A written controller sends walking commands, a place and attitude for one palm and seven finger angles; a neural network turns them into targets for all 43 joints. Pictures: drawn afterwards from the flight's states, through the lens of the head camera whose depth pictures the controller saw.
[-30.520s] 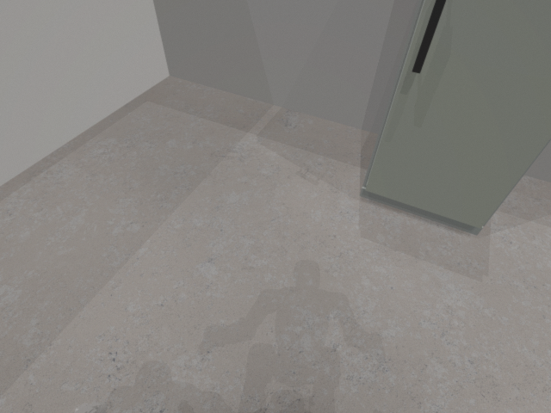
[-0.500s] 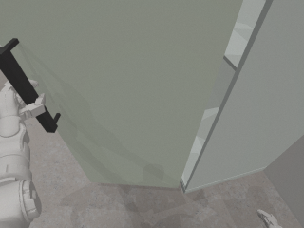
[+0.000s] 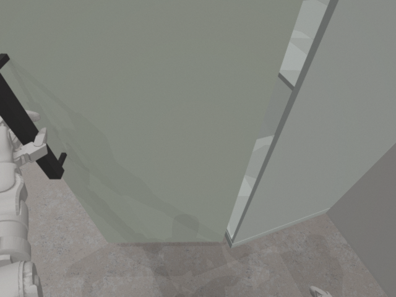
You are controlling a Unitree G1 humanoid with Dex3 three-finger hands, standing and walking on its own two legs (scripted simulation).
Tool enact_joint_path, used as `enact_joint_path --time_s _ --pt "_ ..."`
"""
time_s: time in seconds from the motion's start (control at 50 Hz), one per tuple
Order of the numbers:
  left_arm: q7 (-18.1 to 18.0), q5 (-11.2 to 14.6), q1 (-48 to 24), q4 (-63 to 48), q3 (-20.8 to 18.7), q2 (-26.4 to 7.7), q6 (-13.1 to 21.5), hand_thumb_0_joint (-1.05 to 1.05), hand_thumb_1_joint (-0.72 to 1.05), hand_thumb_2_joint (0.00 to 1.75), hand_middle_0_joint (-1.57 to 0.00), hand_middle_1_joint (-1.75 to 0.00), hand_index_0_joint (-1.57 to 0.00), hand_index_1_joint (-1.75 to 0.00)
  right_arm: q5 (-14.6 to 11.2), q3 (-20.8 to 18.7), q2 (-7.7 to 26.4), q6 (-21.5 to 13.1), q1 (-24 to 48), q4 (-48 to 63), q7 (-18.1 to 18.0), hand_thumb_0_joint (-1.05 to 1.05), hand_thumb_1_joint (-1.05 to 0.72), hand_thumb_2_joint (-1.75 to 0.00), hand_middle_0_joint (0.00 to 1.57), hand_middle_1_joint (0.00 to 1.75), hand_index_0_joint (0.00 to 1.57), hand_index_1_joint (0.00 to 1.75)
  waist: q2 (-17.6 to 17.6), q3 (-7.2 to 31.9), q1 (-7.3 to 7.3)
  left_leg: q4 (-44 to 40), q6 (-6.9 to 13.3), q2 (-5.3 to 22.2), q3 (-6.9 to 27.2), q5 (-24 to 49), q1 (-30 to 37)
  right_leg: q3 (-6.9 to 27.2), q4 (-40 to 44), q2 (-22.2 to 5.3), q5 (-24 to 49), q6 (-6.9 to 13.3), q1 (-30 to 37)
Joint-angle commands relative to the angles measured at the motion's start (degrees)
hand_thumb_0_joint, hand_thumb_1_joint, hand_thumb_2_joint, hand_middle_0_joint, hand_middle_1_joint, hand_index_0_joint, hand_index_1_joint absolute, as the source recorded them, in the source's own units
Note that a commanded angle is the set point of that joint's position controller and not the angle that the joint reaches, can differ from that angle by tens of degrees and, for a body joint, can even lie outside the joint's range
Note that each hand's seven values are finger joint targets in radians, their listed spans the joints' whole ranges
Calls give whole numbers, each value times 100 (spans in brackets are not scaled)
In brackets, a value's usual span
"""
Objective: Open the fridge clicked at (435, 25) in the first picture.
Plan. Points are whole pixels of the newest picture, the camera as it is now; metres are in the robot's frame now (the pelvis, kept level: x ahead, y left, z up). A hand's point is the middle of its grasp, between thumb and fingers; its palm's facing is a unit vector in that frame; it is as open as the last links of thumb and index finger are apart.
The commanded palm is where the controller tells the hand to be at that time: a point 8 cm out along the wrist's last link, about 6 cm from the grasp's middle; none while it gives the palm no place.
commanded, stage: stop walking and hold the door back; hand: left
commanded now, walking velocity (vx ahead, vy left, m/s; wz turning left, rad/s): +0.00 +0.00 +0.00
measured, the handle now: (33, 126) +0.43 +0.34 +0.11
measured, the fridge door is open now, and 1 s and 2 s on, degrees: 71 70 70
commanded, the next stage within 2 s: loosen the grip on the handle in 0.34 s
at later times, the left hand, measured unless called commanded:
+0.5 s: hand (37, 138) +0.40 +0.32 +0.11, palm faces +0.42 -0.89 -0.20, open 6.2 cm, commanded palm +0.34 +0.36 +0.12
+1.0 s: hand (22, 146) +0.40 +0.37 +0.09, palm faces +0.48 -0.85 -0.22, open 13.9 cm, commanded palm +0.35 +0.39 +0.11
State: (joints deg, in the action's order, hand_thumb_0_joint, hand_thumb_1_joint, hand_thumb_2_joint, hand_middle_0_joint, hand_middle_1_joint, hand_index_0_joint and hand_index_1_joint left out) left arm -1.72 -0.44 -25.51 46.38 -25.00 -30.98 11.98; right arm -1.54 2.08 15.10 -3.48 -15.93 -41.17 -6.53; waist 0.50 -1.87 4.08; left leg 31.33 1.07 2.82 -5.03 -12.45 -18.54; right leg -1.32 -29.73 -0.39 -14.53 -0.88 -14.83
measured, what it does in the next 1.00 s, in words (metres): stands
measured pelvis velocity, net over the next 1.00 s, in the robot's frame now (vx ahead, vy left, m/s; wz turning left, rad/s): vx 0.02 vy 0.00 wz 0.03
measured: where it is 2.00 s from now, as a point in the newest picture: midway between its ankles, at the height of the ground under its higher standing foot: outside the picture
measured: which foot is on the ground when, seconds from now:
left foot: down 0.00-1.00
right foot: down 0.00-1.00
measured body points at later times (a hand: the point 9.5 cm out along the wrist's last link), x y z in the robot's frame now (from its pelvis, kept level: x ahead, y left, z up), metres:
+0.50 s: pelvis -0.02 -0.01 +0.00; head +0.00 +0.01 +0.45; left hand +0.37 +0.37 +0.12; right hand +0.06 -0.29 -0.10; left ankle +0.05 +0.11 -0.73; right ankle +0.01 -0.13 -0.73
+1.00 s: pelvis +0.02 +0.00 -0.01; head +0.07 +0.02 +0.44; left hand +0.37 +0.41 +0.10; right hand +0.14 -0.26 -0.11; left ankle +0.05 +0.11 -0.73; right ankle +0.01 -0.13 -0.73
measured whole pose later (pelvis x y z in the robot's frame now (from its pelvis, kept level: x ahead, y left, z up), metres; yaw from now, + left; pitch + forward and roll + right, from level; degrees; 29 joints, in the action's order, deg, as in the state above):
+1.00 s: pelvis +0.02 +0.00 -0.01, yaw +1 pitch +8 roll -1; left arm 4.2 1.3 -28.7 45.5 -28.7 -33.8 5.9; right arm -0.4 0.9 15.0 -6.6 -16.7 -39.5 -6.3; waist 1.2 2.5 1.3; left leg 38.2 1.1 2.1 -2.6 -16.4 -29.8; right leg -2.9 -35.8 -0.8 -18.7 -0.6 -24.9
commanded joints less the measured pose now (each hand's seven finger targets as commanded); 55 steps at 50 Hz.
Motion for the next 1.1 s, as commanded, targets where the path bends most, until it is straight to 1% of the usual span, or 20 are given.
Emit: enact_joint_path --time_s 0.0,0.1,0.18,0.4,0.42,0.44,0.46,0.48,0.5,0.56,0.62,0.66,0.68,0.8,0.82,0.84,0.86,0.9,0.96,1.08 --pt "-317 94 -1493 -849 -714 -2360 230 0 90 90 -45 -140 -45 -140 -18 -384 1056 -287 214 645 -76 0 -90 -90 20 30 20 30 -790 1262 -452 -840 148 720 983 454 249 146 292 -236 192 15 503" --pt "-309 85 -2030 -263 -616 -2523 208 0 90 90 -45 -140 -45 -140 -23 -415 1138 -278 86 481 -92 0 -90 -90 20 30 20 30 -392 1254 -395 -358 -31 355 558 94 260 559 707 -522 206 106 279" --pt "-258 78 -2511 484 -574 -2706 226 0 90 90 -45 -140 -45 -140 -31 -423 1201 -230 -8 313 -104 0 -90 -90 20 30 20 30 -1 1041 -343 -104 -55 210 501 -334 323 870 1067 -782 -477 193 -190" --pt "-176 58 -2702 898 -495 -2598 295 0 90 90 -45 -140 -45 -140 -58 -431 1232 -291 -85 390 -103 0 -90 -90 20 30 20 30 -392 1243 -405 -659 78 581 946 216 238 331 461 -330 106 27 218" --pt "28 -716 -6482 -707 -2137 -5313 706 0 90 90 -45 -140 -45 -140 212 -927 1341 -472 -776 746 106 0 -90 -90 20 30 20 30 134 1220 -399 -105 212 341 93 -153 63 530 716 -517 504 85 305" --pt "424 -699 -5242 883 -551 -2925 46 0 78 84 -45 -140 -45 -140 280 -629 1277 -655 30 878 136 0 -90 -90 20 30 20 30 232 2726 93 -620 209 -325 8 1008 259 -65 136 50 1503 377 369" --pt "589 -431 -4469 490 -293 -2249 -95 0 66 78 -45 -140 -45 -140 136 -758 1265 -748 -256 905 135 0 -90 -90 20 30 20 30 -207 2755 -229 -460 49 -251 71 987 627 -320 158 48 983 358 62" --pt "538 -518 -3686 971 -754 -2424 -95 0 54 73 -45 -140 -45 -140 118 -627 1165 -707 -315 557 130 0 -90 -90 20 30 20 30 -749 1875 -226 -402 59 -269 142 450 687 -247 271 102 476 290 -586" --pt "449 -423 -3459 502 -612 -2417 -2 0 42 67 -45 -140 -45 -140 151 -555 1149 -649 -135 691 150 0 -90 -90 20 30 20 30 -869 1467 -277 -484 62 -250 263 -211 381 -179 354 61 16 239 -750" --pt "274 -322 -3338 88 -414 -2191 140 0 5 49 -45 -140 -45 -140 116 -533 1129 -578 -12 843 147 0 -90 -90 20 30 20 30 -313 1449 -240 -532 115 -198 356 -1142 76 -127 395 -9 -721 237 -841" --pt "343 -53 -3220 -59 -307 -2043 14 0 -31 32 -45 -140 -45 -140 -1 -475 1118 -589 14 844 102 0 -90 -90 20 30 20 30 -297 1457 -258 -504 121 -221 376 -1389 61 -33 364 14 -999 190 -1004" --pt "398 36 -3533 -294 -44 -1851 -58 0 -55 20 -42 -137 -42 -137 -27 -449 1103 -613 -29 784 47 0 -90 -90 20 30 20 30 -369 1421 -142 -452 129 -208 459 -1470 108 -33 335 -2 -951 179 -1116" --pt "386 14 -3693 -506 -140 -2044 -62 0 -55 20 -41 -135 -41 -135 -21 -464 1135 -640 -51 747 27 0 -90 -90 20 30 20 30 -522 1578 -144 -430 134 -210 499 -1436 165 -22 280 26 -903 176 -1146" --pt "241 132 -3665 -1390 14 -1738 10 0 -55 20 -33 -125 -33 -125 61 -447 1029 -709 -107 609 -66 0 -90 -90 20 30 20 30 -823 2154 -119 -81 107 -178 587 -376 667 -134 16 98 -157 208 -1131" --pt "253 21 -2572 -302 -1106 -2864 -99 0 -55 20 -32 -123 -32 -123 111 -504 1140 -624 -368 450 -94 0 -90 -90 20 30 20 30 -464 1923 -364 22 107 -189 566 -29 201 -141 -47 106 13 230 -976" --pt "369 77 -2494 -653 -715 -2485 -129 0 -55 20 -30 -122 -30 -122 95 -425 1079 -559 -268 608 -74 0 -90 -90 20 30 20 30 -547 2017 -345 129 123 -261 451 396 94 -137 -121 75 367 190 -797" --pt "464 129 -2560 -973 -702 -2433 -118 0 -55 20 -29 -120 -29 -120 94 -457 1048 -546 -262 643 -57 0 -90 -90 20 30 20 30 -794 2217 -428 222 124 -242 394 821 292 -124 -170 57 752 219 -679" --pt "580 177 -2683 -1633 -543 -2239 -139 0 -55 20 -26 -117 -26 -117 88 -487 1011 -525 -250 743 -36 0 -90 -90 20 30 20 30 -989 2669 -338 360 107 -198 405 1458 760 -173 -297 120 1092 207 -762" --pt "665 404 -2205 -1621 -644 -2041 -232 0 -55 20 -25 -115 -25 -115 80 -495 982 -501 -307 727 -51 0 -90 -90 20 30 20 30 -736 2283 -309 457 110 -158 451 1616 644 -214 -272 174 1138 193 -900" --pt "777 486 -1743 -2206 -556 -1826 -592 0 -55 20 -25 -115 -25 -115 19 -523 938 -417 -275 829 -35 0 -90 -90 20 30 20 30 -811 2403 -327 535 88 -145 499 2210 790 -236 -364 192 1427 171 -947"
